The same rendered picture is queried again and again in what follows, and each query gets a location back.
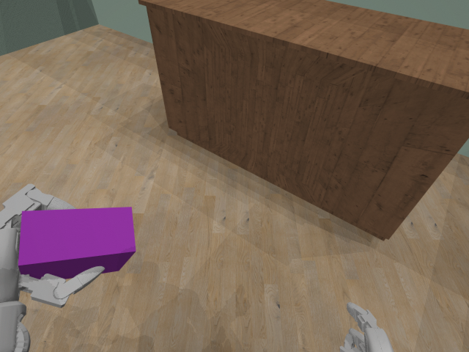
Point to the robot left hand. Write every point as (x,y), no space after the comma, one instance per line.
(50,289)

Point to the table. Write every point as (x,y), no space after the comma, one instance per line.
(353,110)

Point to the robot right hand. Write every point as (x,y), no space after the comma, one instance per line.
(374,338)

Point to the sponge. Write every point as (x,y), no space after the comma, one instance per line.
(65,243)

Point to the robot left forearm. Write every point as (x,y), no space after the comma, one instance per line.
(14,337)

